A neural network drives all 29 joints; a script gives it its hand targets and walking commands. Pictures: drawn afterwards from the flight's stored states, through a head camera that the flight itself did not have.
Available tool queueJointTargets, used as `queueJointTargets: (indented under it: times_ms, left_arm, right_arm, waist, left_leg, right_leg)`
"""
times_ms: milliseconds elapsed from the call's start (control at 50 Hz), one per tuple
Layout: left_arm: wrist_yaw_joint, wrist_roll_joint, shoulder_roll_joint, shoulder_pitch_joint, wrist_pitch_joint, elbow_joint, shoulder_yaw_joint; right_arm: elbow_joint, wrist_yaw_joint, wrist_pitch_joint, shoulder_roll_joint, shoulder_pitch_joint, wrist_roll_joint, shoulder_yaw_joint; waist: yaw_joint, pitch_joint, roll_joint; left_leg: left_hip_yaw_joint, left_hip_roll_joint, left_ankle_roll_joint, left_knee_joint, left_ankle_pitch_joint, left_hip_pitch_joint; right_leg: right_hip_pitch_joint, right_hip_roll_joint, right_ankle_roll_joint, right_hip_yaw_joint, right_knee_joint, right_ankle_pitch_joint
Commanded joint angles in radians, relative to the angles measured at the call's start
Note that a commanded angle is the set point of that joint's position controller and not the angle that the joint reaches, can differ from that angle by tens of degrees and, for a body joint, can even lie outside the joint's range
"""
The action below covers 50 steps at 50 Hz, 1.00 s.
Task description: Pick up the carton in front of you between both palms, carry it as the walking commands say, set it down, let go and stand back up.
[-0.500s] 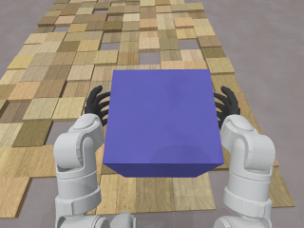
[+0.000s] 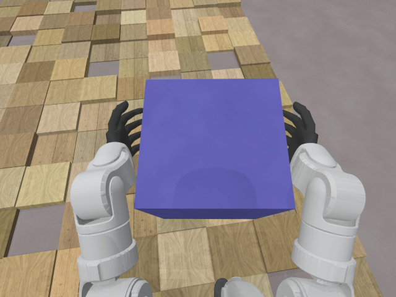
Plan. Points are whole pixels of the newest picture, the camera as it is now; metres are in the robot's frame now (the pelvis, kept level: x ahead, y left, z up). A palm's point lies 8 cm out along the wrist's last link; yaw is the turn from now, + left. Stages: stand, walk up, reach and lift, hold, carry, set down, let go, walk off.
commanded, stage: carry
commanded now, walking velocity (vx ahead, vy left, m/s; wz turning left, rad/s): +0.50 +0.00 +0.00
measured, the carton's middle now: (210, 161) +0.37 -0.03 +0.06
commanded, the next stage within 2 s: none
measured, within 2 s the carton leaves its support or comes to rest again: neither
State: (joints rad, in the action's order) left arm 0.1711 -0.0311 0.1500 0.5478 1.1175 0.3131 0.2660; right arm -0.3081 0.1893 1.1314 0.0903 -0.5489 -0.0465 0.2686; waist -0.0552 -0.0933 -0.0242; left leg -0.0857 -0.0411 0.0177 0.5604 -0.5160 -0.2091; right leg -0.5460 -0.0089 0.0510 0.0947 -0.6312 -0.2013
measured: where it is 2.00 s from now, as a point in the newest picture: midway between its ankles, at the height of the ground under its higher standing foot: (194, 98)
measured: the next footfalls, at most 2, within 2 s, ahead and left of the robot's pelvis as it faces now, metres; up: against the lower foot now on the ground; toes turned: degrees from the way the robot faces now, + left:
left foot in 0.32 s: +0.43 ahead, +0.08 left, +0.03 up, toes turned +4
right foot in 0.82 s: +0.71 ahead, -0.09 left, +0.00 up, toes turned -2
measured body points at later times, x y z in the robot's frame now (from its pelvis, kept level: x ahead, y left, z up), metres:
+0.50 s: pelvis +0.35 +0.03 +0.03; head +0.40 +0.03 +0.48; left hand +0.73 +0.15 +0.15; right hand +0.69 -0.16 +0.15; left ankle +0.39 +0.08 -0.70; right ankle +0.27 -0.09 -0.61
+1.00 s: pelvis +0.69 -0.03 +0.02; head +0.72 -0.04 +0.47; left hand +1.01 +0.14 +0.08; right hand +1.04 -0.16 +0.08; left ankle +0.62 +0.08 -0.63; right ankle +0.68 -0.09 -0.72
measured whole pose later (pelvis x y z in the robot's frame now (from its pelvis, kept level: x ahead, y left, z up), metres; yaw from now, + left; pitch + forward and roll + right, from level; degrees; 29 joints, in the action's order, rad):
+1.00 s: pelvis +0.69 -0.03 +0.02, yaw +3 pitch +5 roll +2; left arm 0.14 -0.05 0.15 0.40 1.04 0.04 0.27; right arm -0.02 0.14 1.06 0.14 -0.43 0.07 0.27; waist 0.03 0.02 0.01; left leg -0.05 0.00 0.00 1.12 -0.39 -0.50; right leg -0.30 -0.02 0.13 0.12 -0.47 -0.07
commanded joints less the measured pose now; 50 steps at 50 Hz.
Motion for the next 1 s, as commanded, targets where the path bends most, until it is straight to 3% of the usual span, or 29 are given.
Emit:
queueJointTargets:
  times_ms: [0, 20, 40, 60, 80, 120, 160, 220, 260, 280, 300, 320, 340, 360, 400, 420, 460, 540, 700, 760, 780, 800, 820, 840, 860, 880, 900, 920, 980]
  left_arm:
    - [0.004, 0.141, 0.523, 0.506, -0.003, 0.015, -0.600]
    - [0.004, 0.157, 0.538, 0.499, 0.008, -0.003, -0.602]
    - [-0.003, 0.187, 0.562, 0.512, 0.023, 0.009, -0.618]
    - [-0.015, 0.224, 0.596, 0.546, 0.029, 0.029, -0.642]
    - [-0.027, 0.260, 0.626, 0.589, 0.032, 0.048, -0.663]
    - [-0.049, 0.321, 0.677, 0.627, 0.042, 0.074, -0.699]
    - [-0.069, 0.364, 0.713, 0.635, 0.052, 0.089, -0.725]
    - [-0.087, 0.396, 0.722, 0.644, 0.064, 0.078, -0.745]
    - [-0.088, 0.394, 0.704, 0.630, 0.069, 0.054, -0.741]
    - [-0.084, 0.384, 0.688, 0.624, 0.073, 0.045, -0.732]
    - [-0.077, 0.363, 0.665, 0.622, 0.076, 0.038, -0.718]
    - [-0.066, 0.341, 0.634, 0.632, 0.081, 0.028, -0.699]
    - [-0.057, 0.332, 0.641, 0.622, 0.096, 0.012, -0.677]
    - [-0.043, 0.308, 0.613, 0.608, 0.099, 0.006, -0.640]
    - [-0.021, 0.243, 0.621, 0.607, 0.099, -0.027, -0.586]
    - [-0.015, 0.203, 0.628, 0.587, 0.096, -0.057, -0.564]
    - [-0.013, 0.143, 0.653, 0.553, 0.083, -0.098, -0.543]
    - [-0.023, 0.070, 0.702, 0.514, 0.045, -0.175, -0.538]
    - [-0.050, 0.110, 0.741, 0.536, -0.016, -0.190, -0.605]
    - [-0.051, 0.136, 0.722, 0.509, -0.024, -0.222, -0.610]
    - [-0.049, 0.136, 0.715, 0.478, -0.027, -0.245, -0.600]
    - [-0.048, 0.126, 0.707, 0.449, -0.031, -0.264, -0.585]
    - [-0.047, 0.114, 0.682, 0.409, -0.035, -0.295, -0.559]
    - [-0.039, 0.115, 0.659, 0.462, -0.046, -0.287, -0.567]
    - [-0.042, 0.136, 0.713, 0.436, -0.051, -0.282, -0.580]
    - [-0.051, 0.157, 0.763, 0.469, -0.063, -0.250, -0.601]
    - [-0.062, 0.179, 0.804, 0.517, -0.074, -0.218, -0.625]
    - [-0.073, 0.206, 0.842, 0.560, -0.087, -0.183, -0.658]
    - [-0.102, 0.257, 0.881, 0.548, -0.116, -0.115, -0.722]
  right_arm:
    - [-0.098, -0.064, -0.002, 0.651, -0.670, -0.251, -0.705]
    - [-0.065, -0.060, 0.010, 0.646, -0.644, -0.228, -0.680]
    - [-0.024, -0.053, 0.020, 0.647, -0.607, -0.201, -0.651]
    - [-0.012, -0.047, 0.025, 0.654, -0.596, -0.181, -0.622]
    - [0.015, -0.040, 0.030, 0.655, -0.573, -0.151, -0.588]
    - [0.048, -0.030, 0.038, 0.668, -0.508, -0.097, -0.549]
    - [0.052, -0.023, 0.040, 0.678, -0.467, -0.055, -0.539]
    - [0.034, -0.019, 0.046, 0.652, -0.455, -0.015, -0.527]
    - [0.007, -0.019, 0.055, 0.627, -0.477, -0.017, -0.539]
    - [0.006, -0.019, 0.060, 0.621, -0.476, -0.025, -0.548]
    - [0.003, -0.021, 0.066, 0.615, -0.475, -0.040, -0.558]
    - [-0.001, -0.025, 0.073, 0.613, -0.477, -0.059, -0.571]
    - [0.007, -0.018, 0.074, 0.578, -0.518, -0.069, -0.575]
    - [0.002, -0.015, 0.080, 0.593, -0.507, -0.095, -0.586]
    - [-0.032, -0.033, 0.078, 0.658, -0.602, -0.166, -0.629]
    - [-0.033, -0.047, 0.073, 0.692, -0.637, -0.200, -0.657]
    - [-0.011, -0.076, 0.056, 0.765, -0.690, -0.249, -0.690]
    - [0.081, -0.120, 0.021, 0.856, -0.716, -0.275, -0.712]
    - [0.210, -0.111, -0.043, 0.869, -0.612, -0.170, -0.664]
    - [0.242, -0.081, -0.049, 0.818, -0.530, -0.104, -0.626]
    - [0.252, -0.073, -0.048, 0.804, -0.499, -0.089, -0.618]
    - [0.259, -0.066, -0.050, 0.791, -0.492, -0.076, -0.609]
    - [0.267, -0.060, -0.050, 0.781, -0.496, -0.069, -0.608]
    - [0.277, -0.059, -0.050, 0.798, -0.472, -0.062, -0.600]
    - [0.248, -0.055, -0.056, 0.789, -0.486, -0.058, -0.604]
    - [0.218, -0.057, -0.064, 0.820, -0.530, -0.075, -0.614]
    - [0.207, -0.063, -0.076, 0.858, -0.551, -0.081, -0.624]
    - [0.203, -0.069, -0.088, 0.882, -0.547, -0.084, -0.632]
    - [0.188, -0.079, -0.121, 0.932, -0.470, -0.089, -0.673]
  waist:
    - [0.172, 0.693, 0.267]
    - [0.171, 0.655, 0.364]
    - [0.174, 0.620, 0.225]
    - [0.182, 0.581, 0.110]
    - [0.166, 0.553, 0.073]
    - [0.159, 0.542, 0.106]
    - [0.160, 0.514, 0.125]
    - [0.136, 0.454, 0.164]
    - [0.080, 0.494, 0.211]
    - [0.026, 0.540, 0.194]
    - [-0.012, 0.602, 0.146]
    - [-0.036, 0.656, 0.039]
    - [-0.014, 0.757, -0.250]
    - [-0.030, 0.732, -0.196]
    - [-0.016, 0.614, -0.043]
    - [-0.010, 0.596, -0.024]
    - [0.003, 0.600, -0.036]
    - [-0.007, 0.562, -0.064]
    - [-0.006, 0.442, -0.070]
    - [0.008, 0.468, -0.099]
    - [0.047, 0.512, -0.068]
    - [0.094, 0.559, -0.004]
    - [0.105, 0.583, 0.136]
    - [0.097, 0.659, 0.391]
    - [0.090, 0.633, 0.301]
    - [0.102, 0.562, 0.190]
    - [0.086, 0.524, 0.077]
    - [0.082, 0.500, 0.053]
    - [0.084, 0.525, 0.155]
  left_leg:
    - [-0.035, 0.026, 0.012, 0.544, 0.411, -0.319]
    - [0.037, 0.118, 0.001, 0.774, 0.015, -0.520]
    - [0.099, 0.068, 0.018, 0.856, -0.016, -0.619]
    - [0.109, 0.045, 0.021, 0.819, 0.011, -0.672]
    - [0.103, 0.023, 0.020, 0.744, 0.037, -0.694]
    - [0.079, 0.017, 0.012, 0.611, 0.056, -0.706]
    - [0.037, 0.026, 0.008, 0.471, 0.095, -0.684]
    - [-0.057, 0.080, 0.006, 0.083, 0.334, -0.376]
    - [-0.118, 0.121, 0.030, -0.017, 0.489, -0.125]
    - [-0.136, 0.121, 0.044, -0.083, 0.560, 0.047]
    - [-0.125, 0.100, 0.049, -0.088, 0.536, 0.223]
    - [0.108, -0.070, 0.088, -0.030, 0.489, 0.417]
    - [0.591, -0.349, 0.245, -0.063, 0.565, 0.613]
    - [0.700, -0.334, 0.289, -0.159, 0.391, 0.587]
    - [0.543, -0.277, 0.240, -0.147, 0.576, 0.452]
    - [0.465, -0.253, 0.219, -0.142, 0.685, 0.408]
    - [0.383, -0.223, 0.185, -0.181, 0.636, 0.352]
    - [0.283, -0.201, 0.189, -0.218, 0.735, 0.353]
    - [0.102, -0.132, 0.132, -0.203, 0.763, 0.340]
    - [0.049, -0.117, 0.083, -0.029, 1.000, 0.366]
    - [-0.004, -0.084, 0.057, 0.131, 1.004, 0.330]
    - [-0.022, -0.059, 0.033, 0.344, 0.823, 0.163]
    - [-0.036, 0.005, 0.016, 0.540, 0.408, -0.079]
    - [0.027, 0.143, -0.020, 0.802, 0.000, -0.448]
    - [0.096, 0.082, 0.000, 0.858, 0.002, -0.542]
    - [0.095, 0.050, 0.000, 0.816, 0.047, -0.528]
    - [0.088, 0.023, -0.002, 0.734, 0.084, -0.499]
    - [0.090, 0.003, -0.005, 0.660, 0.116, -0.464]
    - [0.055, 0.012, -0.024, 0.452, 0.171, -0.437]
  right_leg:
    - [0.845, 0.224, 0.136, -0.432, 0.201, 0.053]
    - [0.913, 0.341, 0.257, -0.661, 0.224, 0.428]
    - [0.939, 0.341, 0.270, -0.569, 0.148, 0.538]
    - [0.921, 0.320, 0.237, -0.502, 0.132, 0.584]
    - [0.905, 0.301, 0.191, -0.456, 0.130, 0.609]
    - [0.911, 0.279, 0.143, -0.408, 0.157, 0.594]
    - [0.870, 0.269, 0.144, -0.355, 0.191, 0.635]
    - [0.625, 0.176, 0.087, -0.156, 0.252, 0.649]
    - [0.541, 0.179, 0.049, -0.084, 0.181, 0.822]
    - [0.494, 0.169, 0.018, -0.035, 0.081, 0.831]
    - [0.430, 0.141, -0.004, 0.001, -0.084, 0.698]
    - [0.240, 0.107, -0.023, -0.032, -0.300, 0.278]
    - [-0.012, -0.041, -0.052, -0.072, -0.597, -0.335]
    - [-0.140, -0.035, -0.036, -0.147, -0.740, -0.326]
    - [-0.199, 0.022, -0.020, -0.148, -0.723, -0.228]
    - [-0.194, 0.038, -0.019, -0.142, -0.668, -0.199]
    - [-0.139, 0.055, -0.027, -0.126, -0.541, -0.167]
    - [-0.121, 0.036, -0.046, -0.054, -0.272, -0.104]
    - [0.009, 0.029, -0.014, 0.017, 0.117, 0.241]
    - [0.178, -0.008, 0.007, 0.061, 0.233, 0.247]
    - [0.324, -0.026, 0.009, 0.091, 0.292, 0.272]
    - [0.530, 0.035, 0.006, 0.038, 0.250, 0.251]
    - [0.711, 0.213, 0.014, -0.182, 0.121, 0.529]
    - [0.962, 0.394, 0.226, -0.593, 0.188, 0.459]
    - [0.914, 0.398, 0.239, -0.627, 0.241, 0.289]
    - [0.797, 0.347, 0.212, -0.554, 0.261, 0.372]
    - [0.713, 0.332, 0.180, -0.492, 0.276, 0.417]
    - [0.648, 0.317, 0.154, -0.450, 0.294, 0.436]
    - [0.682, 0.271, 0.130, -0.299, 0.293, 0.617]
